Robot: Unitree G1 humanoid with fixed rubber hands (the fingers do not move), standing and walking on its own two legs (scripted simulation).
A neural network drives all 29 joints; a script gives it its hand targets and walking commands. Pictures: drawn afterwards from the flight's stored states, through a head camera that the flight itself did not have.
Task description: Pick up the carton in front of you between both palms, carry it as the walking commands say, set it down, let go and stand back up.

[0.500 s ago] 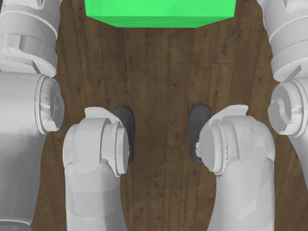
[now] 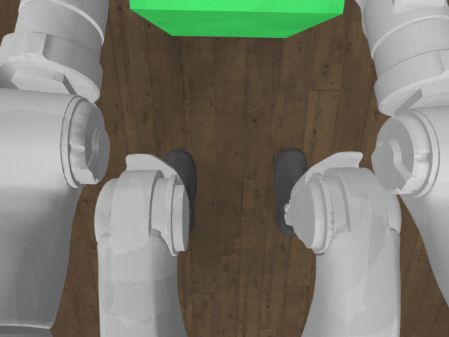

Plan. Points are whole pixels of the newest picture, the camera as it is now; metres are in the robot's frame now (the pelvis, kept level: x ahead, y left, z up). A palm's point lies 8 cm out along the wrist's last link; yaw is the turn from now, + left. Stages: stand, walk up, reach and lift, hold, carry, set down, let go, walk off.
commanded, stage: reach and lift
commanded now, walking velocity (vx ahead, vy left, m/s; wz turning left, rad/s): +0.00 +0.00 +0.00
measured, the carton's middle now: out of the picture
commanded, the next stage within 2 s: none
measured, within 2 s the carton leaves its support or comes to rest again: leaves its support in 0.26 s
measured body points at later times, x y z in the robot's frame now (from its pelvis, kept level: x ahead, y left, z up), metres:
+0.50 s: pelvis +0.01 -0.01 +0.03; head +0.31 +0.02 +0.36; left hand +0.55 +0.18 -0.05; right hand +0.55 -0.12 -0.05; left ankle +0.11 +0.12 -0.34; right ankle +0.12 -0.13 -0.34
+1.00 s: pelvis +0.01 -0.01 +0.15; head +0.26 +0.01 +0.52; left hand +0.51 +0.17 +0.09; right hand +0.51 -0.13 +0.09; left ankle +0.11 +0.12 -0.34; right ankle +0.12 -0.13 -0.34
